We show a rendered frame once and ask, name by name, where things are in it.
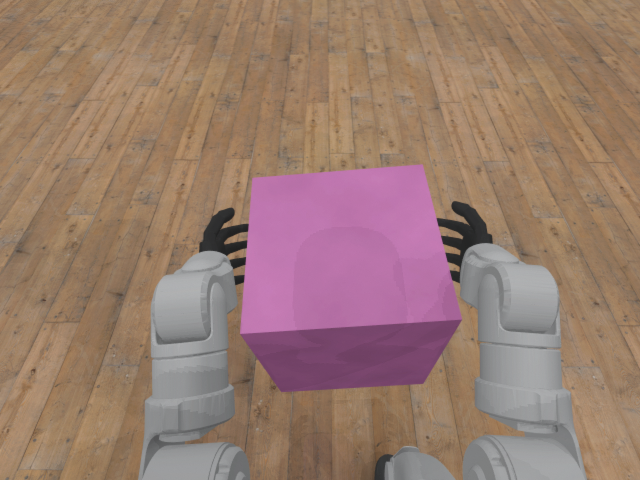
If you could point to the right robot upper arm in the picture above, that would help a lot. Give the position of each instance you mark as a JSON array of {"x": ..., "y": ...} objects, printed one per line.
[{"x": 499, "y": 457}]

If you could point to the robot left forearm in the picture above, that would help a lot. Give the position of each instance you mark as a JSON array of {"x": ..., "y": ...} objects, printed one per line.
[{"x": 191, "y": 394}]

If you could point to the right robot hand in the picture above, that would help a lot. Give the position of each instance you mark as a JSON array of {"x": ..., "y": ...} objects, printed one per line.
[{"x": 474, "y": 234}]

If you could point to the left robot hand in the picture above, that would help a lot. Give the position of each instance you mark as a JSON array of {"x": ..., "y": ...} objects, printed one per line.
[{"x": 214, "y": 238}]

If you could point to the left robot upper arm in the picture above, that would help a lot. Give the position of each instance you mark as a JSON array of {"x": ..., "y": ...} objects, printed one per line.
[{"x": 204, "y": 461}]

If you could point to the right robot thigh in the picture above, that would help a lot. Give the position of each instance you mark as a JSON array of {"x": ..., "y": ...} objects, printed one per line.
[{"x": 416, "y": 466}]

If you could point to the carton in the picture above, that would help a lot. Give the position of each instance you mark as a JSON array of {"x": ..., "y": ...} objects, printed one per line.
[{"x": 347, "y": 283}]

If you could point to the right robot shin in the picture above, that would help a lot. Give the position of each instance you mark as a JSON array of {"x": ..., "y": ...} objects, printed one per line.
[{"x": 407, "y": 449}]

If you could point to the robot right forearm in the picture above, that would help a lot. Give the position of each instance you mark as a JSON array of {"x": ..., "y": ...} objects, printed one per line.
[{"x": 520, "y": 382}]

